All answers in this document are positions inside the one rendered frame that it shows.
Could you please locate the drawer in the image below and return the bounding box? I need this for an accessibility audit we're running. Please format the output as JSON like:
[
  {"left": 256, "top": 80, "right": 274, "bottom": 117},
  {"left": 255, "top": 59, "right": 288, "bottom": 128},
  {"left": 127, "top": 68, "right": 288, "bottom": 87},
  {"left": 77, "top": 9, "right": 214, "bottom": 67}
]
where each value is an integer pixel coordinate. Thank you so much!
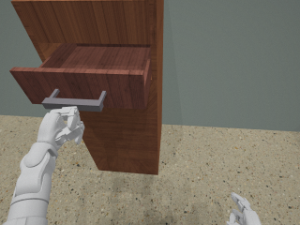
[{"left": 9, "top": 43, "right": 152, "bottom": 110}]

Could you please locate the left robot hand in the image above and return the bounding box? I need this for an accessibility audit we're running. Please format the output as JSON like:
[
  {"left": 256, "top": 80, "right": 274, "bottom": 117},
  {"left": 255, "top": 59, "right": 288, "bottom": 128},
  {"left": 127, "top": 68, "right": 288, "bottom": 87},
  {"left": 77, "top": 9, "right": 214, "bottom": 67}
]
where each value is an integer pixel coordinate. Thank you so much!
[{"left": 37, "top": 106, "right": 85, "bottom": 151}]

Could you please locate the handle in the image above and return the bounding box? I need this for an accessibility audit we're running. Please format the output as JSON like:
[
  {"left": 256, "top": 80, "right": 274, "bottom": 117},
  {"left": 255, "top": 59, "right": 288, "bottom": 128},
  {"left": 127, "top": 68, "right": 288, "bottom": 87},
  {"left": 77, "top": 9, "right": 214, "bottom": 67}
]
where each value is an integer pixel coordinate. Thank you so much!
[{"left": 42, "top": 89, "right": 107, "bottom": 112}]

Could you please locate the left robot forearm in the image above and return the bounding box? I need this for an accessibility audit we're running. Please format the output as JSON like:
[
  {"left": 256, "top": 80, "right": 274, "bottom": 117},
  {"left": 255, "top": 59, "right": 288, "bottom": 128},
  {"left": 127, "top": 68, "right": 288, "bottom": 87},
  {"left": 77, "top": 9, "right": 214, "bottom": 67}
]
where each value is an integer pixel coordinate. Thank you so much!
[{"left": 2, "top": 142, "right": 58, "bottom": 225}]

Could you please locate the cabinet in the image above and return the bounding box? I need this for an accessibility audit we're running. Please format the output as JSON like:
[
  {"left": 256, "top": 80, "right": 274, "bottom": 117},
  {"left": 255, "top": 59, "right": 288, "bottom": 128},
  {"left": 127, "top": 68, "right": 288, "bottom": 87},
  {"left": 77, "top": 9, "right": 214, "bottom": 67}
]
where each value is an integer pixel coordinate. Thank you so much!
[{"left": 10, "top": 0, "right": 164, "bottom": 175}]

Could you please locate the right robot hand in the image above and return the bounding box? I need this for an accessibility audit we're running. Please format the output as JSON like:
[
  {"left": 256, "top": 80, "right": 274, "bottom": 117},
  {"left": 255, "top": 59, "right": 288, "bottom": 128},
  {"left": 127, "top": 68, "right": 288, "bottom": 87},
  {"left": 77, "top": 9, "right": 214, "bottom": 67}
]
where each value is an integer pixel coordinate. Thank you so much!
[{"left": 226, "top": 192, "right": 262, "bottom": 225}]

